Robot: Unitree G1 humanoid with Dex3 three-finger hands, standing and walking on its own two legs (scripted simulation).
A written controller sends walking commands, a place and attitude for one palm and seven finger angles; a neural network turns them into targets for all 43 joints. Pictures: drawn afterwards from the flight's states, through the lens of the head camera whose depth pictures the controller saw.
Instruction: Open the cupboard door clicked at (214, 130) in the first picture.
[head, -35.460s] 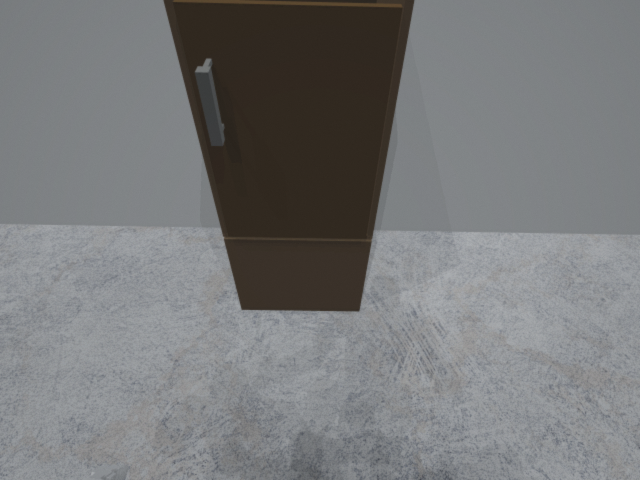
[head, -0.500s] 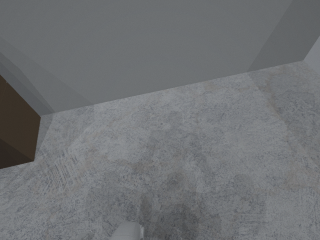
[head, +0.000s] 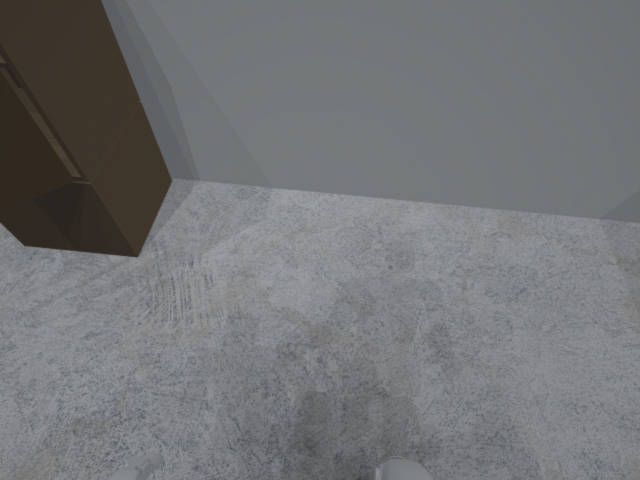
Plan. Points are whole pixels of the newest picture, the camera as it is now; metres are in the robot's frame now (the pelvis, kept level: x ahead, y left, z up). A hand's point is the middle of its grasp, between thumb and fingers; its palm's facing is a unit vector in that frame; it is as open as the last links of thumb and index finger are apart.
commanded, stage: turn to face it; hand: left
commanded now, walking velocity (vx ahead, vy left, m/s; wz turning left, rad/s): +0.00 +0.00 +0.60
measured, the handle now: out of the picture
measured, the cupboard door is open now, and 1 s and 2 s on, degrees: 44 44 44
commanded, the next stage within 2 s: take the last steps up to it in 1.04 s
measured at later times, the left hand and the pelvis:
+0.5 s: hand out of the picture +0.00 +0.17 -0.17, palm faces +0.37 -0.89 -0.26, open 7.3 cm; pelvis +0.02 -0.04 +0.00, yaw +21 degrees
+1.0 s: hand out of the picture +0.01 +0.17 -0.16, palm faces +0.53 -0.81 -0.25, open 7.4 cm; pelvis +0.04 -0.03 -0.01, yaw +32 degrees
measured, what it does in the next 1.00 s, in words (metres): steps on the spot, turning left: right foot, then left foot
